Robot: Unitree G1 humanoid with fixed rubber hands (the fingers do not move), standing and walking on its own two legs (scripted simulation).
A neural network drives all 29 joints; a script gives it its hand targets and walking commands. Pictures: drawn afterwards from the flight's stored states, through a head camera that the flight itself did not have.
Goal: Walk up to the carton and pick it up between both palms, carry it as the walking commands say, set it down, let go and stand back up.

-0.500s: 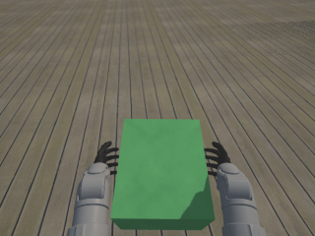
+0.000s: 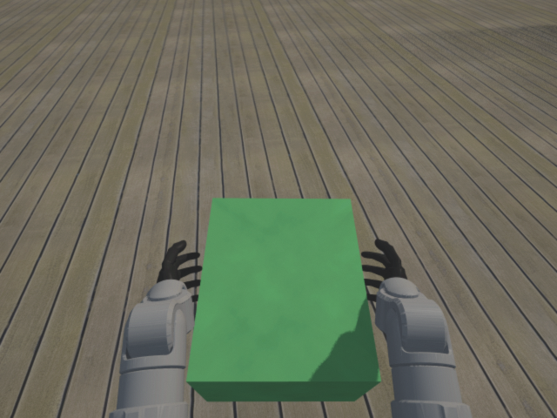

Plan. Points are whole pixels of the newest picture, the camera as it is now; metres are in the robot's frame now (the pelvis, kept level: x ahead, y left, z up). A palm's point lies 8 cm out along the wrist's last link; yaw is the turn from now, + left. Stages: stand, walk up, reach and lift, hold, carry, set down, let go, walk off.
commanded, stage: carry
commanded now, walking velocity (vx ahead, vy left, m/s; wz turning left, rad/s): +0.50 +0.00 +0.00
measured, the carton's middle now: (281, 296) +0.32 +0.01 -0.01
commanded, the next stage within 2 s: none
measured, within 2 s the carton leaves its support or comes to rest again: neither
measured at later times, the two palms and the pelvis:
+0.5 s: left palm (201, 174) +0.53 +0.17 +0.08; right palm (365, 176) +0.51 -0.14 +0.09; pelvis +0.23 +0.02 +0.02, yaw -1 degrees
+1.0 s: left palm (228, 100) +0.84 +0.15 +0.09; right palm (347, 99) +0.85 -0.16 +0.08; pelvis +0.56 -0.02 +0.01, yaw +2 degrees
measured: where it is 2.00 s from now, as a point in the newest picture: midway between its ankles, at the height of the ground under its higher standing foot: (276, 220)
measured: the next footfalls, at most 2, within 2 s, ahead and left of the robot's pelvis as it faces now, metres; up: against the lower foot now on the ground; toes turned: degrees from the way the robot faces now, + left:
left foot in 0.26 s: +0.20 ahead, +0.10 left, +0.00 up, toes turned +11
right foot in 0.66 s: +0.52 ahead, -0.09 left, +0.00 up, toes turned -11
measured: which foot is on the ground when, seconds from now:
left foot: down 0.00-0.04, up 0.06-0.24, down 0.26-0.66, up 0.68-1.00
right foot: down 0.00-0.28, up 0.30-0.64, down 0.66-1.00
